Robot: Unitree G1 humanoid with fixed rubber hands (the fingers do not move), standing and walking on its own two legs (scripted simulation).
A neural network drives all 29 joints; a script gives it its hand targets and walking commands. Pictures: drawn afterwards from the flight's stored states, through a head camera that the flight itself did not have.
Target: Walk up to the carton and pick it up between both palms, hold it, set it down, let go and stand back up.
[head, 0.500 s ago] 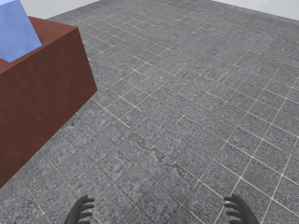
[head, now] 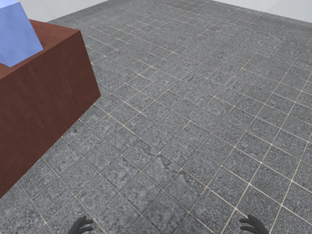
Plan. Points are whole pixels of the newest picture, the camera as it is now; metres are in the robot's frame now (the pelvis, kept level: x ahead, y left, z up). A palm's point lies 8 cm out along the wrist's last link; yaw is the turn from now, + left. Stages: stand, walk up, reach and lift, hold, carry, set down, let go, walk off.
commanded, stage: stand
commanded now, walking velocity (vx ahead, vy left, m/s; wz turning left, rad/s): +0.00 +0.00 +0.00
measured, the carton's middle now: (4, 32) +1.13 +0.88 +0.01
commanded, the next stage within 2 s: walk up in 0.76 s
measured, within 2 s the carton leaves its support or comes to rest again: neither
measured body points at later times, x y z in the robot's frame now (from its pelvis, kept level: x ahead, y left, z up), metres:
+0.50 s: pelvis +0.00 +0.00 +0.00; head +0.00 +0.00 +0.45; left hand +0.12 +0.25 -0.10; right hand +0.11 -0.25 -0.10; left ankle +0.01 +0.12 -0.73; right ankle +0.02 -0.12 -0.73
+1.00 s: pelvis +0.00 +0.00 +0.00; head +0.00 +0.00 +0.45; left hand +0.12 +0.25 -0.10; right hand +0.10 -0.25 -0.11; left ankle +0.01 +0.12 -0.72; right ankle +0.01 -0.12 -0.73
